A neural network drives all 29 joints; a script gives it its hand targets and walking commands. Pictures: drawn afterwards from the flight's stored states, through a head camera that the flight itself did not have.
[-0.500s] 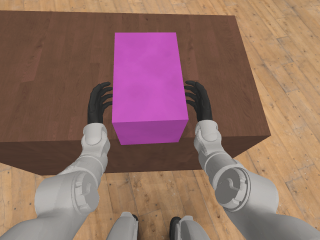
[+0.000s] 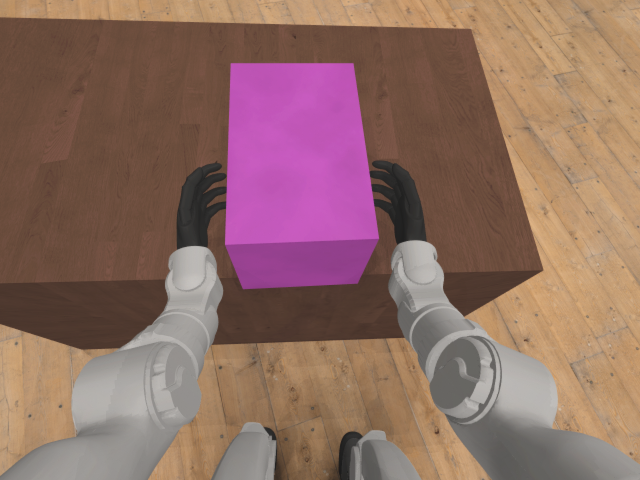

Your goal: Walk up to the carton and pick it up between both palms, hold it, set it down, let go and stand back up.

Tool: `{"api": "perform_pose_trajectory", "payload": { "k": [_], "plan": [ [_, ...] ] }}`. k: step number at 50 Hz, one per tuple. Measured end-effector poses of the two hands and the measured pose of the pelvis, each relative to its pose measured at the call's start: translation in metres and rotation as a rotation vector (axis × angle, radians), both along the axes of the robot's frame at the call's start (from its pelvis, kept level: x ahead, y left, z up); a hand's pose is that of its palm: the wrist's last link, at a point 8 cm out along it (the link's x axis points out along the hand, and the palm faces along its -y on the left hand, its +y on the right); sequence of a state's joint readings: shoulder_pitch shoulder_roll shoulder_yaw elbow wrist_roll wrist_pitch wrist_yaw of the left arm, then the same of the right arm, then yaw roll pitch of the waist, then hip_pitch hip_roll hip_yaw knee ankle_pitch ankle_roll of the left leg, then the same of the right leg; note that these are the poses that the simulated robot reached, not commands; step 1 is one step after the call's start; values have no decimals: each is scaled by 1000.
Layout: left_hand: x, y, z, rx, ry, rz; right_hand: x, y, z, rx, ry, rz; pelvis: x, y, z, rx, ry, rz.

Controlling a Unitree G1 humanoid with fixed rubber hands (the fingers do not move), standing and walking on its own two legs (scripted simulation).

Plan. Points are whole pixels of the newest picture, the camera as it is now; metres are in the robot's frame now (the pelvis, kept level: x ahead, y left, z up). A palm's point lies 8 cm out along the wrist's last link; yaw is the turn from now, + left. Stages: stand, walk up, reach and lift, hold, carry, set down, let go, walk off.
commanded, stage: reach and lift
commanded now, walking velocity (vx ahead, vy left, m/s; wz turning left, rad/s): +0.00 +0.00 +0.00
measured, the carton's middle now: (297, 178) +0.52 +0.05 -0.05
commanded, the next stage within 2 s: none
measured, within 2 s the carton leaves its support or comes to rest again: leaves its support in 1.54 s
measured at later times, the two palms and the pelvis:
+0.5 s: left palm (195, 233) +0.41 +0.17 -0.02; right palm (406, 227) +0.43 -0.10 -0.01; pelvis +0.00 +0.00 +0.00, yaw +0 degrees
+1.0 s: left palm (198, 233) +0.41 +0.17 -0.02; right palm (404, 230) +0.42 -0.09 -0.01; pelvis +0.00 +0.00 +0.00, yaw +0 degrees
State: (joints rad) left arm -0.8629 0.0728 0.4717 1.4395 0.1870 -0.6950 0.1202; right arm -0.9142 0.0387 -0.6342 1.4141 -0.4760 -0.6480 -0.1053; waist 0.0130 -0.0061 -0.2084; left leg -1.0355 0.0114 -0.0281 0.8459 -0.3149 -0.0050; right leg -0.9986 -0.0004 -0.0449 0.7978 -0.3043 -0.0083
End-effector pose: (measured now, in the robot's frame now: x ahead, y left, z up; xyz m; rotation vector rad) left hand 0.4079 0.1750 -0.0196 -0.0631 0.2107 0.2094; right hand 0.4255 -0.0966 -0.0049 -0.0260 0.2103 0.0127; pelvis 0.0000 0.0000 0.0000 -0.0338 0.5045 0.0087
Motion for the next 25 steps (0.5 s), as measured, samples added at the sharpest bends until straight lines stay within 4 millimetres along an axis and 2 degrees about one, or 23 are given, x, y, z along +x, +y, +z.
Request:
{"api": "perform_pose_trajectory", "payload": {
  "k": [25],
  "plan": [
    [0, -1, -1, -1, -4, 7, 0, 0, -1, 1, -5, -3, 0, 0, 0, 0, 0, 0]
  ]
}}
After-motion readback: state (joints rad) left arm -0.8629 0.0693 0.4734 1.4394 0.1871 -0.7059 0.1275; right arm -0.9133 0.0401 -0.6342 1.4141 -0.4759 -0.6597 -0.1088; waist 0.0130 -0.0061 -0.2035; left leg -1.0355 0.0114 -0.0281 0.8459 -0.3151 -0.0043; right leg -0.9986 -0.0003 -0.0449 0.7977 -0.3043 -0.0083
